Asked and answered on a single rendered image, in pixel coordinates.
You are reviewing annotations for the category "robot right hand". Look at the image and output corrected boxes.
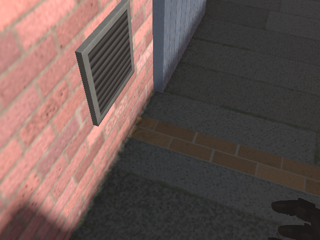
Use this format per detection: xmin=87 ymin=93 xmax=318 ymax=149
xmin=268 ymin=198 xmax=320 ymax=240

